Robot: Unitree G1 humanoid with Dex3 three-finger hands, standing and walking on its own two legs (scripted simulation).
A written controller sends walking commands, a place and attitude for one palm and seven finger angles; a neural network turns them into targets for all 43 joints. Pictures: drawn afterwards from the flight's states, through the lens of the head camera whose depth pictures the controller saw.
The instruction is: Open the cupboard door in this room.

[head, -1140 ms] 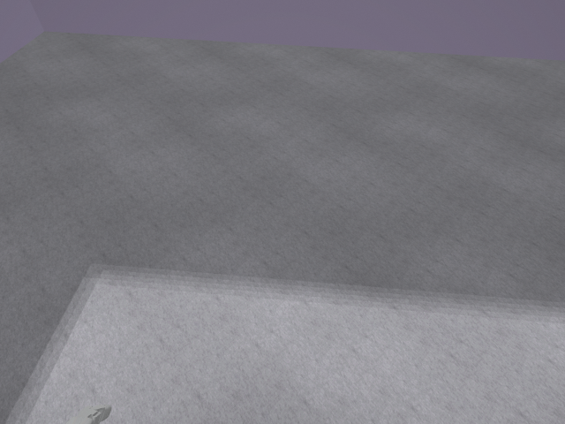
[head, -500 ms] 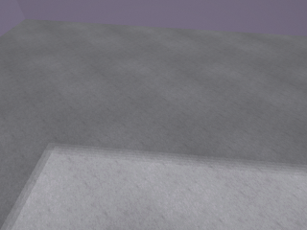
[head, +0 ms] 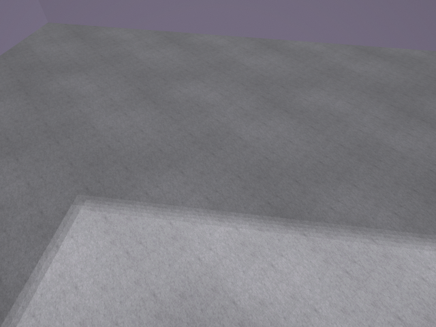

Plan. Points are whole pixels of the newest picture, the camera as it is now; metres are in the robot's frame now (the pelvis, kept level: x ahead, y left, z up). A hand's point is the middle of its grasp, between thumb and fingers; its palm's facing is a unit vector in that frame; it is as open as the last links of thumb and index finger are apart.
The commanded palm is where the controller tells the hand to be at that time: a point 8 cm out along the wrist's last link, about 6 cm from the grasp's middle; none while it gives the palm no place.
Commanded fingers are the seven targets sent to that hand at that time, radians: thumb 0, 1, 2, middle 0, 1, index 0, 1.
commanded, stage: turn or walk to find it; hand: left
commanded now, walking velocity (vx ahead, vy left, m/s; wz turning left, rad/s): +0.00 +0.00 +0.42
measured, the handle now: out of the picture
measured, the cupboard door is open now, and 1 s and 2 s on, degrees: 0 0 0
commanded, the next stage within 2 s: stand and wait in 1.58 s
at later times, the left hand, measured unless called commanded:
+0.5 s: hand out of the picture -0.01 +0.19 -0.16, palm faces +0.22 -0.93 -0.29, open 7.4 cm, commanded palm none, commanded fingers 0.00 0.90 0.90 -0.20 -0.30 -0.20 -0.30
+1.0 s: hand out of the picture -0.12 +0.23 -0.18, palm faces +0.46 -0.85 -0.25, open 7.4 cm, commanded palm none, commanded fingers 0.00 0.90 0.90 -0.20 -0.30 -0.20 -0.30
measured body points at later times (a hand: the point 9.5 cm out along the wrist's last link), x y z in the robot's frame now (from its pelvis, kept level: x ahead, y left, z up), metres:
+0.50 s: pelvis -0.03 -0.02 -0.01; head -0.01 -0.04 +0.44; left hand -0.02 +0.24 -0.14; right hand +0.06 -0.27 -0.16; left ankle -0.03 +0.11 -0.69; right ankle -0.03 -0.13 -0.74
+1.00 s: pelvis -0.07 +0.01 +0.00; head -0.06 +0.05 +0.45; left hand -0.15 +0.28 -0.16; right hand +0.12 -0.16 -0.13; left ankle -0.10 +0.11 -0.74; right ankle -0.03 -0.12 -0.67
